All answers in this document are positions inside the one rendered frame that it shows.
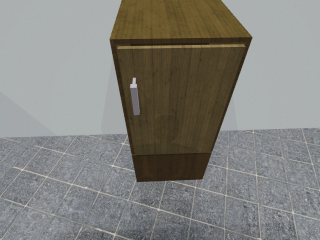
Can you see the cupboard door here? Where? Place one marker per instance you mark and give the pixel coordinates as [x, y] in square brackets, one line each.
[182, 93]

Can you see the handle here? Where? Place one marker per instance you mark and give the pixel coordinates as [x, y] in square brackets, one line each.
[134, 97]

